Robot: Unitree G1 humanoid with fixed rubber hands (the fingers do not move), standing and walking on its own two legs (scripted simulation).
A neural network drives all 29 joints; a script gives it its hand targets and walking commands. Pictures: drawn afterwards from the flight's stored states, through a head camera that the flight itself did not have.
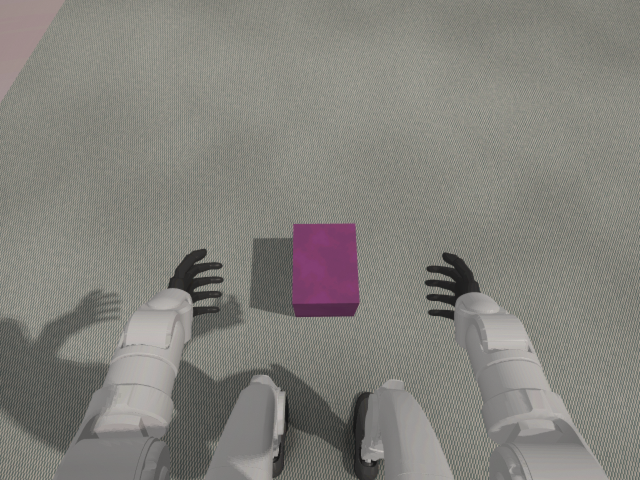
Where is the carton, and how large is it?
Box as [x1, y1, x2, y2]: [292, 223, 359, 316]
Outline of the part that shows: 354,223 293,224 292,304 296,316 345,316 354,314 359,302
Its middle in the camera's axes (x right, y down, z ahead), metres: +0.01 +0.08 +1.08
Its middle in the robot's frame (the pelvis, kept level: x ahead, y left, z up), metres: +0.55 +0.01 -0.60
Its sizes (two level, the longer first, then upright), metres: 0.219 0.168 0.168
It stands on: the floor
